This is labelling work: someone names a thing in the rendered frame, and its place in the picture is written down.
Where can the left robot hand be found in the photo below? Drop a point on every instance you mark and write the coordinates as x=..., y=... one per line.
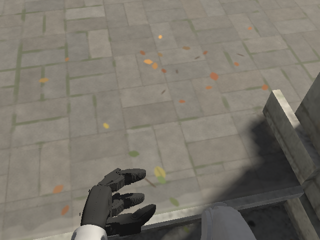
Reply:
x=101, y=207

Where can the left robot forearm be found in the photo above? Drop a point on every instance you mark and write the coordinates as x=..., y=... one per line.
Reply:
x=89, y=232

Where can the robot right thigh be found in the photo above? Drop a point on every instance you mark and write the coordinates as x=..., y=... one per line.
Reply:
x=224, y=223

